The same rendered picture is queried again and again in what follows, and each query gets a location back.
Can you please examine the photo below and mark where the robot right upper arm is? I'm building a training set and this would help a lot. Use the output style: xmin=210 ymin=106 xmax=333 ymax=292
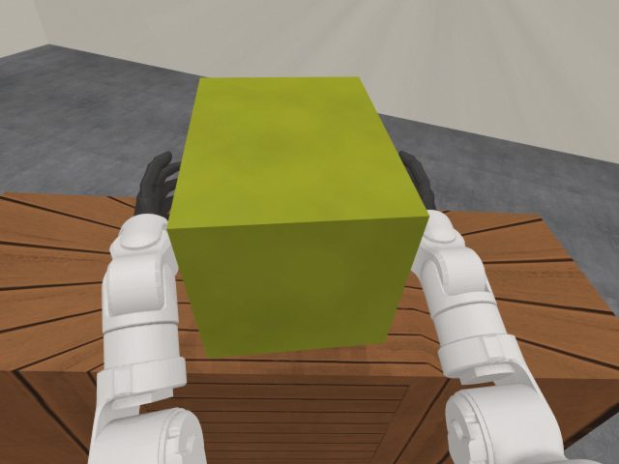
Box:
xmin=445 ymin=383 xmax=602 ymax=464

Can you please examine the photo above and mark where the pedestal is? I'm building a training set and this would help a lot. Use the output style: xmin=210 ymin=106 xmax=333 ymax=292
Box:
xmin=0 ymin=192 xmax=619 ymax=464

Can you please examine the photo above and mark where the left robot hand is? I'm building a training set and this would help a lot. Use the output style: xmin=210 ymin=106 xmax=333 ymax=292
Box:
xmin=133 ymin=151 xmax=181 ymax=221

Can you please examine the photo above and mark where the robot left forearm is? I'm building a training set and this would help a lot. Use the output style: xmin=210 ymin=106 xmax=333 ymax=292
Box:
xmin=88 ymin=214 xmax=187 ymax=464

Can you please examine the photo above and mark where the right robot hand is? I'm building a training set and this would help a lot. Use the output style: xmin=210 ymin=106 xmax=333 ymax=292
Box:
xmin=398 ymin=151 xmax=437 ymax=211

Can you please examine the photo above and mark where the carton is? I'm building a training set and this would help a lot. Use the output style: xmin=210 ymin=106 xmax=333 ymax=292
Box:
xmin=166 ymin=76 xmax=429 ymax=359

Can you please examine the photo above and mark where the robot left upper arm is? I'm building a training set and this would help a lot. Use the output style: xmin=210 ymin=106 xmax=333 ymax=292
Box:
xmin=89 ymin=407 xmax=207 ymax=464

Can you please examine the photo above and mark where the robot right forearm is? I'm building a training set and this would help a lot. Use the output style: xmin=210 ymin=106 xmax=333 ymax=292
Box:
xmin=411 ymin=210 xmax=564 ymax=453

